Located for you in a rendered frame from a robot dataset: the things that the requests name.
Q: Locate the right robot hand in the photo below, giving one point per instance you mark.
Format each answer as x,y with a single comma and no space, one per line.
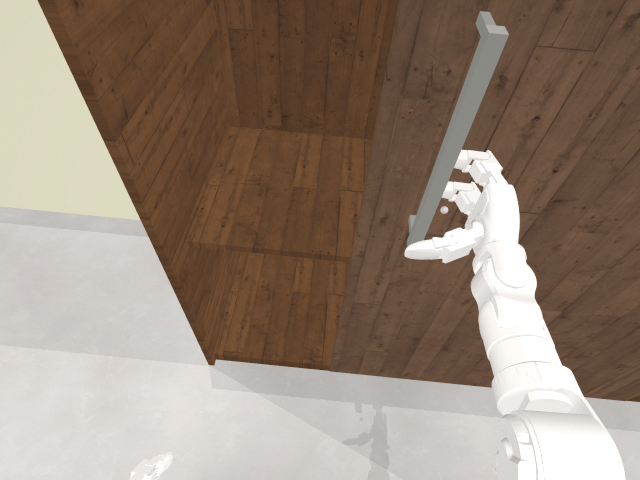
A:
496,210

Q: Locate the right robot forearm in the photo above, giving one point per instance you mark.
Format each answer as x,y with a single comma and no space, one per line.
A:
528,374

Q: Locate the wardrobe door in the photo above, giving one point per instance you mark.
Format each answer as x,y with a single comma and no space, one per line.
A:
561,115

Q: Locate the robot right upper arm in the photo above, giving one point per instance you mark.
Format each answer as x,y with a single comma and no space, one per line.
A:
537,445

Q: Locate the left robot hand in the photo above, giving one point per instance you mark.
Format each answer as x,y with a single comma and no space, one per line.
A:
152,469

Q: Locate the handle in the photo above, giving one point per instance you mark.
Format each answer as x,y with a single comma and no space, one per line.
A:
489,49

